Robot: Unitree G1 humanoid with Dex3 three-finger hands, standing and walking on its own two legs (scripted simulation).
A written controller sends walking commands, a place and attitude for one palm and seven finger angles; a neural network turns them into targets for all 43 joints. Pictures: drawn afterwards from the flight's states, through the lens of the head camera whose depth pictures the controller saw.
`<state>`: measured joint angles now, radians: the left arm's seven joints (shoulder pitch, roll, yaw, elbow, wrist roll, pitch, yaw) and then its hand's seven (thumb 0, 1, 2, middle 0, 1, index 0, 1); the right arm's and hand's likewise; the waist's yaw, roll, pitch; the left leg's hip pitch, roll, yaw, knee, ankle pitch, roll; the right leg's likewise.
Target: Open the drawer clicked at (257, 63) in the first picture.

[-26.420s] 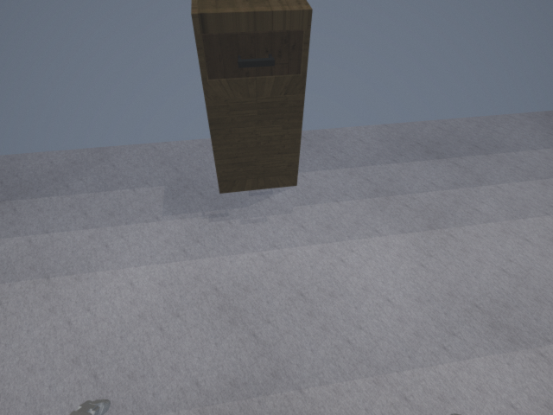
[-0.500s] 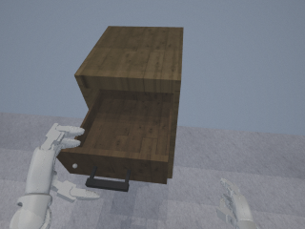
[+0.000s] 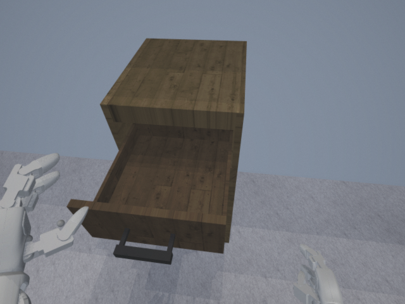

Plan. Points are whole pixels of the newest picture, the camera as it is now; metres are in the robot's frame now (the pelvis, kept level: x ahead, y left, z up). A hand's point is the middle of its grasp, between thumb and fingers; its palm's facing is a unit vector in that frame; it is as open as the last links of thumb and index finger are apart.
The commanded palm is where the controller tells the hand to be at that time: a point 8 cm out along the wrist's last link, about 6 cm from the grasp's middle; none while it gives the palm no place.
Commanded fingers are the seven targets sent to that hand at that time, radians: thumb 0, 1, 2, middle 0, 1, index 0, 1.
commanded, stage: draw the hand back to the body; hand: left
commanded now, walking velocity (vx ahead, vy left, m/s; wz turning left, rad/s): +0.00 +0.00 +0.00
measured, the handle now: (146, 245) +0.25 +0.17 -0.08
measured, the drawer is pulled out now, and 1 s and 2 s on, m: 0.29 0.29 0.29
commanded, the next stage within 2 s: step back with the hand held close in 0.34 s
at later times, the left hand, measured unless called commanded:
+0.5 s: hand (49, 225) +0.18 +0.24 +0.16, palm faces +0.42 -0.81 -0.42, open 7.5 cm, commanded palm +0.12 +0.28 +0.17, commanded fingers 0.00 0.90 0.90 -0.20 -0.30 -0.20 -0.30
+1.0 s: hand (29, 264) +0.13 +0.24 +0.15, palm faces +0.38 -0.79 -0.48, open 7.4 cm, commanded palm +0.06 +0.28 +0.17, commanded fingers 0.00 0.90 0.90 -0.20 -0.30 -0.20 -0.30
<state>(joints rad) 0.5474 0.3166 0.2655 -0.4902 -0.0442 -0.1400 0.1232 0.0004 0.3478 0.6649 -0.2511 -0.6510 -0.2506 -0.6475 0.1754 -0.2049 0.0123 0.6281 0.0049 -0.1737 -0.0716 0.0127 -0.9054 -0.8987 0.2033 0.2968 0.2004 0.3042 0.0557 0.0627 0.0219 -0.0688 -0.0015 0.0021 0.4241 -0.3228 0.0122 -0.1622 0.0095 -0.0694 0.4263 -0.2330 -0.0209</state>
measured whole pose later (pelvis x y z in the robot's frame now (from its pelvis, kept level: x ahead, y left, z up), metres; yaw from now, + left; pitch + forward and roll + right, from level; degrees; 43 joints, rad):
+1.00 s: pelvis -0.06 +0.00 -0.01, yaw +1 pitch +2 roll +1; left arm 0.66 0.38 0.39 -0.62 -0.04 -0.22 0.17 0.01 0.89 0.90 -0.21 -0.30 -0.21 -0.30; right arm 0.18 -0.19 0.00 0.54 -0.01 -0.10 -0.08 0.01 -0.91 -0.90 0.20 0.30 0.20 0.30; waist -0.01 -0.02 0.03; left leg -0.33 -0.04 0.00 0.60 -0.31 0.02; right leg -0.42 -0.03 -0.07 0.60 -0.22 -0.02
